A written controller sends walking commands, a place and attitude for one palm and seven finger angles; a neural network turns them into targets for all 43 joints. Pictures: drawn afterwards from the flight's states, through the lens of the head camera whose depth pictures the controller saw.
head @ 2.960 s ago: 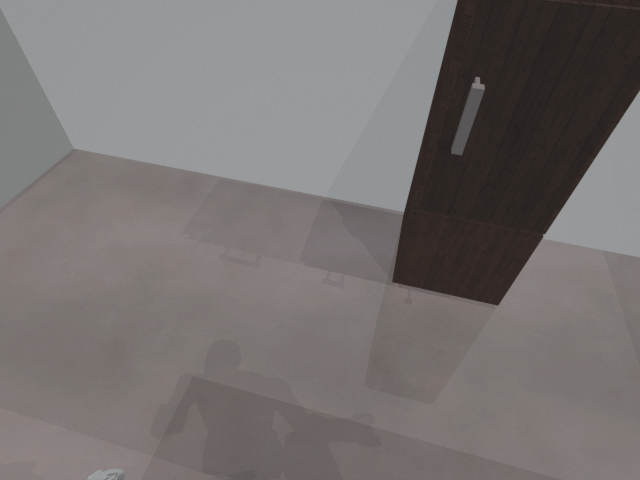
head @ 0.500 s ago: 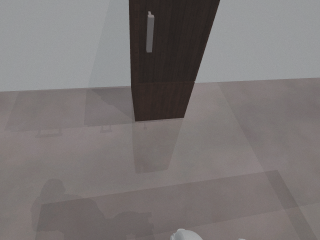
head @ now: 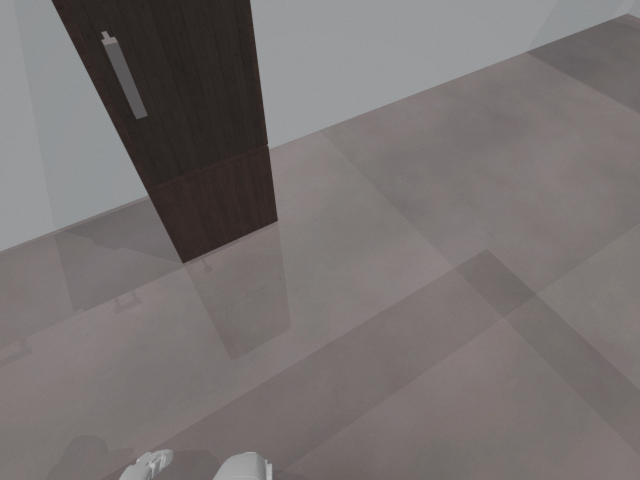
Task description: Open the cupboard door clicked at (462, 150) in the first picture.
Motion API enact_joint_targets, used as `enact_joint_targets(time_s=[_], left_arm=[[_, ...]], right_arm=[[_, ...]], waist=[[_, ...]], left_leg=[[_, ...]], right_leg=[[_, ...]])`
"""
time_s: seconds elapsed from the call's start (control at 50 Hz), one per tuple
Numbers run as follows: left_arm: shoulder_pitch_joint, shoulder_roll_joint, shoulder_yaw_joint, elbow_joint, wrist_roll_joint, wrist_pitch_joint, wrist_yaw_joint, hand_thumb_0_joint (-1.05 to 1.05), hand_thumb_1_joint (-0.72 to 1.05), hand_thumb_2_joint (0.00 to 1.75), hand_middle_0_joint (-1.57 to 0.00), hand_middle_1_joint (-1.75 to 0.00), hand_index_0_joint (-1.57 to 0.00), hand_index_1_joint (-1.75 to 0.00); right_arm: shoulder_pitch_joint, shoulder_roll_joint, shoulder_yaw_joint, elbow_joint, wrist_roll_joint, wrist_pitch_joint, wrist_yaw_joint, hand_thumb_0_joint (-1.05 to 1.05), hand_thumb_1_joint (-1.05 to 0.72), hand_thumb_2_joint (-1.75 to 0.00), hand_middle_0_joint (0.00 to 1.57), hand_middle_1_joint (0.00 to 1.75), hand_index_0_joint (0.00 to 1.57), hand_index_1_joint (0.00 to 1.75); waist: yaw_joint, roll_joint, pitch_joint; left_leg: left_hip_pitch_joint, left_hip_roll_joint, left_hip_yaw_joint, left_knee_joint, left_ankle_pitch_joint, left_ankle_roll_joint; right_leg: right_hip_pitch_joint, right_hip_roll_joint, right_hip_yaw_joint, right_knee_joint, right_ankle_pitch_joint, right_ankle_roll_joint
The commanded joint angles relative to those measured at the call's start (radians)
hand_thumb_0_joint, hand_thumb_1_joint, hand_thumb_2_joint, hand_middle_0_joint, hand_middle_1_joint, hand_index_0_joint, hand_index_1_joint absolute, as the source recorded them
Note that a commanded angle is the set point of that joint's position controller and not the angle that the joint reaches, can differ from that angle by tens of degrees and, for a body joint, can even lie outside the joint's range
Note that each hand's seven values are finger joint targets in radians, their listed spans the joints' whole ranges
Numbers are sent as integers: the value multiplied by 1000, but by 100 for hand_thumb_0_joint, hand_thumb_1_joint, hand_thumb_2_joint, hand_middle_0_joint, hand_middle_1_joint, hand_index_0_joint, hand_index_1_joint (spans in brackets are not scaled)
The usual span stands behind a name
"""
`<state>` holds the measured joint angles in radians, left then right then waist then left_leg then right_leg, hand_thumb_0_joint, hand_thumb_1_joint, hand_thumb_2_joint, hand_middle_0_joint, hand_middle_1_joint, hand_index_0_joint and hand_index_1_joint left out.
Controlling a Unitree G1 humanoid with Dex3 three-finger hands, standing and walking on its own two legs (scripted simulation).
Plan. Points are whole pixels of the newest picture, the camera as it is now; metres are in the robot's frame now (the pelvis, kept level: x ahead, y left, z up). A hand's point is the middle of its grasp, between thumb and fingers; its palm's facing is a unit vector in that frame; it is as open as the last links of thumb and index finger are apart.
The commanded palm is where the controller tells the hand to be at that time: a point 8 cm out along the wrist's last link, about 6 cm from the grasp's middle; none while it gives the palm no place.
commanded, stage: walk to a spot facing it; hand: left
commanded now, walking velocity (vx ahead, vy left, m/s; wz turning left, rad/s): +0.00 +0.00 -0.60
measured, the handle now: (123, 76) +0.89 +0.47 +0.00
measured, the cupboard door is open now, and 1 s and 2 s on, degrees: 0 0 0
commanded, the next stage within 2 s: turn to face it in 1.34 s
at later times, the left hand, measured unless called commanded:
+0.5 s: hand (197, 463) +0.16 +0.18 -0.15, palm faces -0.32 -0.93 -0.18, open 7.4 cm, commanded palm none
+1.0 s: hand (261, 418) +0.23 +0.10 -0.18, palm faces -0.44 -0.88 -0.16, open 7.4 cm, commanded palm none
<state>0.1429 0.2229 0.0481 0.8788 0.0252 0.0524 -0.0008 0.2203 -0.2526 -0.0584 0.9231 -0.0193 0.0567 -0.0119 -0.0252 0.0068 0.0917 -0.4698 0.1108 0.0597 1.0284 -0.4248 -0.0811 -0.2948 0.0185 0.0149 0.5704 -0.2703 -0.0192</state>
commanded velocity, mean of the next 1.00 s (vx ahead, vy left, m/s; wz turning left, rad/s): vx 0.26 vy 0.00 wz -0.50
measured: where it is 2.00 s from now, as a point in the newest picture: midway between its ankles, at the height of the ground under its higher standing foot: (392, 422)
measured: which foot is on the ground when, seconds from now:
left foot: up 0.00-0.12, down 0.14-0.60, up 0.62-1.00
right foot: down 0.00-0.16, up 0.18-0.58, down 0.60-1.00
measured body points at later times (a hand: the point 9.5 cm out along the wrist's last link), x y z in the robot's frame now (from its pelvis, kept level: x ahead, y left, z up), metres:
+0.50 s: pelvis +0.02 +0.02 +0.01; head +0.05 +0.02 +0.46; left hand +0.18 +0.23 -0.14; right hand -0.04 -0.21 -0.13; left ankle +0.02 +0.13 -0.73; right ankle -0.02 -0.11 -0.69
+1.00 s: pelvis +0.17 -0.07 +0.00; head +0.20 -0.06 +0.45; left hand +0.25 +0.15 -0.16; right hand +0.16 -0.34 -0.12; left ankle +0.33 -0.02 -0.71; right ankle +0.01 -0.11 -0.73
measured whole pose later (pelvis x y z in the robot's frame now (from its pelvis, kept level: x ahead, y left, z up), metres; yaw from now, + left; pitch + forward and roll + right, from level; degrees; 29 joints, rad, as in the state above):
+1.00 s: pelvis +0.17 -0.07 +0.00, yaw -31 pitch +0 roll -2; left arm 0.37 0.18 0.04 1.06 0.03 -0.04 0.00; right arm 0.12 -0.20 -0.05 0.91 -0.03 -0.02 0.04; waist 0.05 -0.01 0.05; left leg -0.52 0.11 0.10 0.71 -0.21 -0.05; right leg 0.00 0.03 0.00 0.40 -0.39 -0.01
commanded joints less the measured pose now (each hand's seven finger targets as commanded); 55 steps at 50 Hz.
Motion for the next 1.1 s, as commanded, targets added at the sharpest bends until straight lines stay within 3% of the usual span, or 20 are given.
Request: enact_joint_targets(time_s=[0.0,0.1,0.12,0.14,0.16,0.2,0.24,0.42,0.54,0.56,0.58,0.6,0.66,0.72,0.92,0.98,1.0,1.02,1.04,1.08], left_arm=[[-8,233,68,-73,3,-21,6,0,90,90,-20,-30,-20,-30],[-50,187,64,-85,-11,-7,5,0,90,90,-20,-30,-20,-30],[-16,115,54,-103,-17,1,-2,0,90,90,-20,-30,-20,-30],[6,98,53,-114,-11,1,-10,0,90,90,-20,-30,-20,-30],[-2,132,65,-88,7,7,-9,0,90,90,-20,-30,-20,-30],[21,131,80,-64,8,4,-29,0,90,90,-20,-30,-20,-30],[40,98,71,-45,3,5,-39,0,90,90,-20,-30,-20,-30],[-118,45,48,-75,5,-16,-64,0,90,90,-20,-30,-20,-30],[0,46,53,-31,7,-44,-54,0,90,90,-20,-30,-20,-30],[140,99,65,15,8,-55,-44,0,90,90,-20,-30,-20,-30],[283,234,92,56,10,-72,-29,0,90,90,-20,-30,-20,-30],[359,310,101,76,-18,-66,-12,0,90,90,-20,-30,-20,-30],[190,182,67,46,-10,-86,3,0,90,90,-20,-30,-20,-30],[127,143,47,45,-1,-109,1,0,90,90,-20,-30,-20,-30],[209,145,39,118,2,-120,8,0,90,90,-20,-30,-20,-30],[165,156,50,115,-6,-116,9,0,90,90,-20,-30,-20,-30],[177,122,48,110,-13,-114,4,0,90,90,-20,-30,-20,-30],[238,53,44,100,-24,-105,-9,0,90,90,-20,-30,-20,-30],[219,63,42,79,-20,-106,-10,0,90,90,-20,-30,-20,-30],[120,63,49,76,-7,-95,-23,0,90,90,-20,-30,-20,-30]], right_arm=[[5,-61,-16,-83,6,-34,-8,0,-90,-90,20,30,20,30],[139,-85,-17,-59,13,-62,-24,0,-90,-90,20,30,20,30],[145,-171,-31,-65,4,-70,-26,0,-90,-90,20,30,20,30],[119,-235,-37,-93,-4,-65,-24,0,-90,-90,20,30,20,30],[71,-194,-30,-88,-7,-72,-30,0,-90,-90,20,30,20,30],[-31,-137,-13,-116,-7,-77,-31,0,-90,-90,20,30,20,30],[-8,-112,-9,-104,-8,-82,-30,0,-90,-90,20,30,20,30],[165,-129,-39,-1,-15,-95,-13,0,-90,-90,20,30,20,30],[123,-145,-43,6,-18,-90,3,0,-90,-90,20,30,20,30],[92,-127,-38,-7,-10,-91,11,0,-90,-90,20,30,20,30],[45,-55,-15,-57,4,-90,24,0,-90,-90,20,30,20,30],[-62,-63,-4,-119,-1,-85,22,0,-90,-90,20,30,20,30],[-92,-75,-19,-81,-12,-92,22,0,-90,-90,20,30,20,30],[6,-47,-21,-28,-14,-79,29,0,-90,-90,20,30,20,30],[-165,-21,-8,-95,-3,-101,44,0,-90,-90,20,30,20,30],[20,-62,-19,-37,-7,-118,22,0,-90,-90,20,30,20,30],[175,-133,-36,11,-15,-125,5,0,-90,-90,20,30,20,30],[299,-266,-65,35,-27,-126,-3,0,-90,-90,20,30,20,30],[296,-254,-51,35,-16,-116,-7,0,-90,-90,20,30,20,30],[118,-140,-27,-1,-7,-121,-9,0,-90,-90,20,30,20,30]], waist=[[23,-153,-114],[-41,-94,-155],[-34,202,-155],[-13,334,-117],[-15,289,-93],[39,157,-44],[29,152,-89],[-57,151,-42],[24,120,-91],[101,4,-141],[170,-318,-191],[198,-357,-176],[102,-127,-14],[23,-117,-18],[53,-120,11],[-42,-77,-66],[-99,37,-166],[-115,369,-292],[-103,346,-294],[-46,170,-76]], left_leg=[[59,-37,15,-153,20,-1],[347,-30,-3,-591,172,27],[416,197,-265,-740,145,97],[327,384,-418,-813,141,189],[243,368,-416,-836,106,178],[213,252,-198,-789,190,171],[293,221,-90,-764,225,169],[421,292,8,-805,71,189],[289,263,148,-581,128,121],[164,218,211,-374,167,80],[-155,92,265,-50,-111,27],[-341,18,110,146,-217,19],[-317,92,-23,182,43,20],[-173,68,14,52,122,-2],[-46,1,36,-310,215,33],[279,-54,63,-486,257,55],[518,21,-13,-539,243,77],[712,333,-392,-622,220,159],[660,425,-544,-757,83,207],[380,367,-384,-830,-61,173]], right_leg=[[10,-219,275,-202,247,-153],[-109,-133,280,-39,225,-66],[-260,9,155,166,-65,2],[-311,47,26,416,-322,49],[-300,9,89,553,-276,64],[-295,-25,48,675,-142,73],[-300,-42,11,677,-101,84],[-271,-103,-104,265,-147,71],[72,-27,-203,-34,-60,21],[288,-52,-149,-112,-55,-15],[523,-315,256,-249,-189,-126],[517,-448,554,-338,-74,-201],[279,-360,353,-354,-84,-182],[164,-265,157,-344,157,-143],[179,-243,172,-309,279,-134],[113,-184,127,-85,444,-97],[10,-118,92,144,379,-63],[-196,32,-46,503,-153,-4],[-288,31,21,693,-316,-9],[-338,-79,30,788,-140,-5]])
